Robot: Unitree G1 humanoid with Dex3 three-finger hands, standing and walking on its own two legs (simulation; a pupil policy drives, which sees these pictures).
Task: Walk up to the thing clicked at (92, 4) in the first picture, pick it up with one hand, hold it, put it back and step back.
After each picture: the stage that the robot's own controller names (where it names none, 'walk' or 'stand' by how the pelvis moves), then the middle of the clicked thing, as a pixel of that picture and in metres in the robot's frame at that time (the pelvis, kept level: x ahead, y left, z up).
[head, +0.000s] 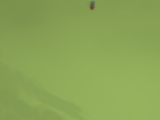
stand; (92, 5) +2.25 -0.15 -0.72
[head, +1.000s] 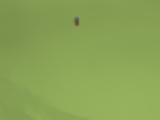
walk; (76, 21) +2.11 +0.22 -0.70
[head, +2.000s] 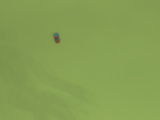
walk; (56, 38) +1.45 +0.44 -0.72
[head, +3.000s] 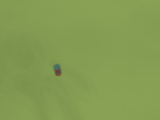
walk; (57, 70) +0.98 +0.31 -0.72
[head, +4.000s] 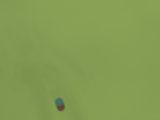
walk; (60, 104) +0.58 +0.24 -0.72
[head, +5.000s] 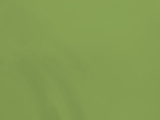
stand; out of the picture +0.37 +0.21 -0.71
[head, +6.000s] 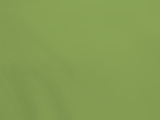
stand; out of the picture +0.31 +0.20 -0.72
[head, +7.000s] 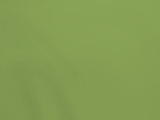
stand; out of the picture +0.32 +0.20 -0.72
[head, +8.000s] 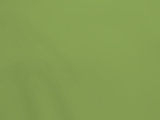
stand; out of the picture +0.30 +0.20 -0.73
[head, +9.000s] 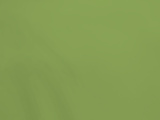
stand; out of the picture +0.30 +0.20 -0.73
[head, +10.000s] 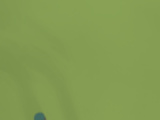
go down; (40, 119) +0.32 +0.21 -0.63
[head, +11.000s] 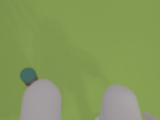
go down; (29, 78) +0.37 +0.24 -0.31
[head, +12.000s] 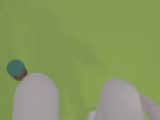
close in; (18, 71) +0.37 +0.25 -0.27
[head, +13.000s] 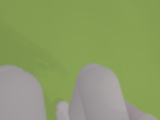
close in; out of the picture +0.35 +0.27 -0.21
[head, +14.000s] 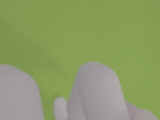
close; out of the picture +0.35 +0.28 -0.21
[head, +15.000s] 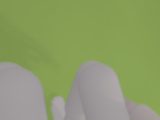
lift; out of the picture +0.34 +0.28 -0.21
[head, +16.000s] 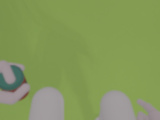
lift; (14, 84) +0.30 +0.22 -0.03
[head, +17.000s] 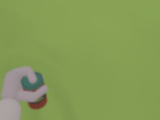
lift; (35, 91) +0.32 +0.16 +0.01
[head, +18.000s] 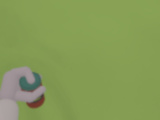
hold; (33, 90) +0.32 +0.17 +0.00
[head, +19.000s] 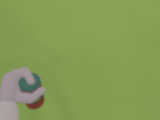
hold; (32, 91) +0.32 +0.18 +0.00
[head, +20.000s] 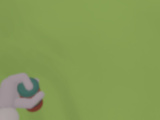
crouch; (31, 95) +0.31 +0.17 -0.05
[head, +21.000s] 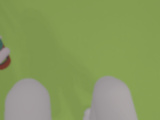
lower; out of the picture +0.42 +0.26 -0.11
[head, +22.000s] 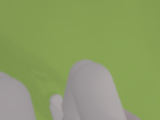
lower; out of the picture +0.39 +0.30 -0.21
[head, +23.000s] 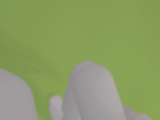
lower; out of the picture +0.38 +0.30 -0.22
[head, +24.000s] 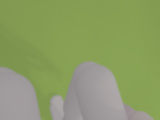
lower; out of the picture +0.37 +0.30 -0.22
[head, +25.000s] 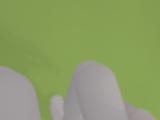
lower; out of the picture +0.37 +0.30 -0.21
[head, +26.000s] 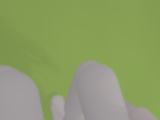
open; out of the picture +0.36 +0.28 -0.22
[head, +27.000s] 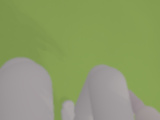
stand; out of the picture +0.38 +0.26 -0.22
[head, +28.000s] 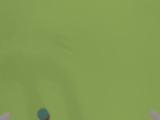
stand; (43, 115) +0.35 +0.21 -0.57
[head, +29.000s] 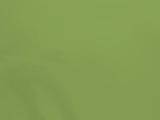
stand; out of the picture +0.33 +0.20 -0.66
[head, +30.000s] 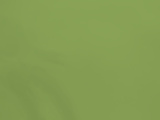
stand; out of the picture +0.34 +0.20 -0.67
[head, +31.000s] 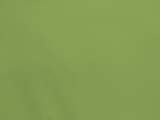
stand; out of the picture +0.36 +0.19 -0.72
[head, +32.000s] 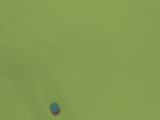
walk; (55, 109) +0.42 +0.19 -0.69
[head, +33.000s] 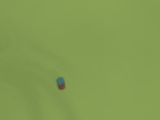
walk; (60, 83) +0.67 +0.20 -0.70
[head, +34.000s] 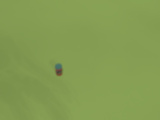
stand; (58, 69) +0.95 +0.21 -0.70
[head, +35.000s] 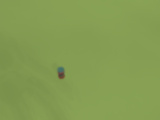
stand; (61, 73) +0.95 +0.20 -0.72
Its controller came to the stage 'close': yes
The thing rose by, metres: 0.71
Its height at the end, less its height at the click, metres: +0.00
